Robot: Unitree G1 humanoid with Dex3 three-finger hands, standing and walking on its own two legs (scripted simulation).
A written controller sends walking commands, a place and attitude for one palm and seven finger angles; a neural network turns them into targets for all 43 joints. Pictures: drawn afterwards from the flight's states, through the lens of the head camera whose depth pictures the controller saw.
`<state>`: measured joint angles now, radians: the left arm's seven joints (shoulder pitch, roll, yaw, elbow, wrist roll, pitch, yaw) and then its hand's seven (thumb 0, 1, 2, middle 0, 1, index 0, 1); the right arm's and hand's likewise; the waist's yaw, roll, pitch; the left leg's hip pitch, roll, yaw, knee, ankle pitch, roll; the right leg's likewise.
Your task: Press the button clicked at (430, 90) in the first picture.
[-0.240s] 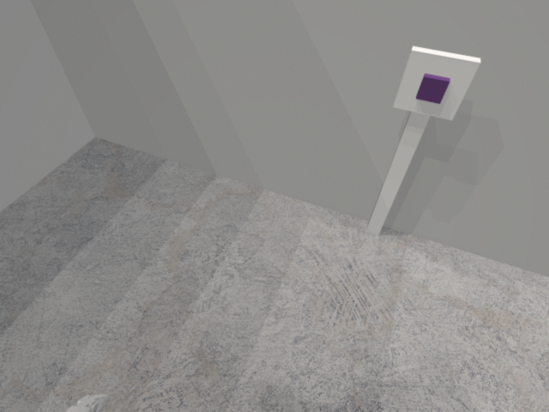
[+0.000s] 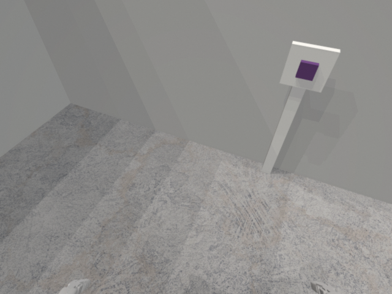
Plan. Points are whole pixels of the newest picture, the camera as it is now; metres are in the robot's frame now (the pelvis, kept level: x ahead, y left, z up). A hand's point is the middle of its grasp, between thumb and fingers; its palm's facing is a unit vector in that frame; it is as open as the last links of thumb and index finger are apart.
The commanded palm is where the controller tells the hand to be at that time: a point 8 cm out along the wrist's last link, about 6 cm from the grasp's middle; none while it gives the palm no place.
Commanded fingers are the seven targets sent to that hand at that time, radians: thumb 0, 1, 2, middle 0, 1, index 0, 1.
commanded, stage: stand and wait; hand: left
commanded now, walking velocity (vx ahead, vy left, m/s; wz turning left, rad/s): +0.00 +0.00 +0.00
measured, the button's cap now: (306, 70) +0.97 -0.41 -0.02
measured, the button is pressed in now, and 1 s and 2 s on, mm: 0 0 0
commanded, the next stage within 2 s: look at it before walking up in 0.58 s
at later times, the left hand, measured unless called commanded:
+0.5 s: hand out of the picture +0.06 +0.24 -0.15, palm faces -0.03 -0.94 -0.35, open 7.4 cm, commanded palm none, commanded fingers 0.00 0.90 0.90 -0.20 -0.30 -0.20 -0.30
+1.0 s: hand out of the picture +0.05 +0.23 -0.15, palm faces -0.04 -0.94 -0.33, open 7.4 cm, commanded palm none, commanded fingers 0.00 0.90 0.90 -0.20 -0.30 -0.20 -0.30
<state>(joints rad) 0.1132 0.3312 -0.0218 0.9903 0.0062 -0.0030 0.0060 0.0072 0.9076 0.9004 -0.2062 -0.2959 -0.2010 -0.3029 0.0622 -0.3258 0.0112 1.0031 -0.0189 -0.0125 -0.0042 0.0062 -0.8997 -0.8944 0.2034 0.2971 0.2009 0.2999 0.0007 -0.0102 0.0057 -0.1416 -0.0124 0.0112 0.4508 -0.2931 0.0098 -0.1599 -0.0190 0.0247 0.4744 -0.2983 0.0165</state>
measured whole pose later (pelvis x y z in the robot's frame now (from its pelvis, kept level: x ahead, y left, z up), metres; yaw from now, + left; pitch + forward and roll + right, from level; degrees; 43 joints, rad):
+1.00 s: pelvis -0.03 -0.02 +0.01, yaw -1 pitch -2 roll +0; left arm 0.14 0.33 -0.02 1.08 0.01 -0.01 0.00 0.01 0.91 0.90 -0.21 -0.30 -0.20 -0.30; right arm 0.13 -0.34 0.01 1.12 -0.01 -0.01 0.00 0.01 -0.90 -0.89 0.20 0.30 0.20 0.30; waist -0.01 0.00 0.03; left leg -0.13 0.02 0.01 0.37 -0.20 -0.02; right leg -0.16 0.01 0.02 0.39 -0.21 -0.01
